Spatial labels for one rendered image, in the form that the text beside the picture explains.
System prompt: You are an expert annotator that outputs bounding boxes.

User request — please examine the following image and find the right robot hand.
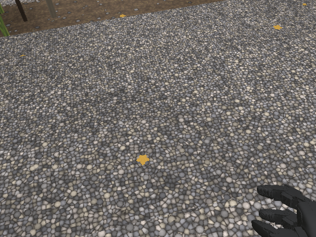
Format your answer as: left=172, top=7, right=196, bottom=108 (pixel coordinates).
left=251, top=184, right=316, bottom=237

